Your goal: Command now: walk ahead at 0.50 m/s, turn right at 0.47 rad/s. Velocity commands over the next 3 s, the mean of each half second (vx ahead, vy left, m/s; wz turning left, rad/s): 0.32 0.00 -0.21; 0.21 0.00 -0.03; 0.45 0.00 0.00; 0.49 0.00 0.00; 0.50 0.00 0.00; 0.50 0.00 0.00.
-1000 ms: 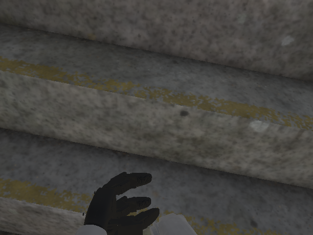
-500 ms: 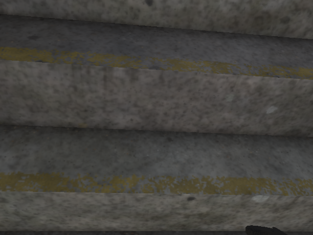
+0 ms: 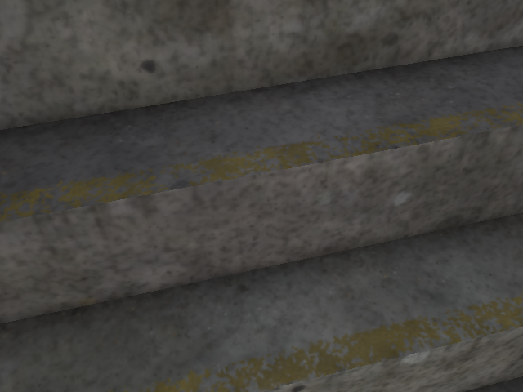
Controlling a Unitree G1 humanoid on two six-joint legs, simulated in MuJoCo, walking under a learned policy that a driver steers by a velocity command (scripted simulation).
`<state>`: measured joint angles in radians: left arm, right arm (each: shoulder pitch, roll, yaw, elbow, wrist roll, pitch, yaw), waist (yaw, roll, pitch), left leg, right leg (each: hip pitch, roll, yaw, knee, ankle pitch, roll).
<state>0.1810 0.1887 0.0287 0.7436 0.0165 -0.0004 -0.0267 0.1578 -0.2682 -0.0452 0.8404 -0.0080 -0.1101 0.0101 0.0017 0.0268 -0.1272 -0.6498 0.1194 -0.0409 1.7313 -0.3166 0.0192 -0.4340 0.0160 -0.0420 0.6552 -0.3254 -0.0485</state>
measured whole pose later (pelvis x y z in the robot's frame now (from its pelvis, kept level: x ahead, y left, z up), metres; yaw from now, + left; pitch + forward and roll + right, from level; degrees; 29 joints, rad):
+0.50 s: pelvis +0.01 +0.03 +0.04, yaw -5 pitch +4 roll +2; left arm 0.32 0.16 0.04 0.78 -0.03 -0.06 0.04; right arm -0.05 -0.18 -0.01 0.83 -0.04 -0.01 -0.03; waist 0.05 0.01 -0.02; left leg -0.18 0.00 0.09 0.49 -0.07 0.10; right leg -0.80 0.10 0.16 1.77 -0.56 0.01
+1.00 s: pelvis +0.05 -0.15 +0.00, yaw -6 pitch +4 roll +3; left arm 0.25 0.17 -0.01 0.75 0.02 -0.01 -0.02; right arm 0.24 -0.31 -0.05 0.88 0.02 -0.05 0.02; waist 0.03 0.05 -0.09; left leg -0.55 0.04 -0.15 1.65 -0.39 0.00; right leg -0.44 -0.10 -0.03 0.74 -0.37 0.01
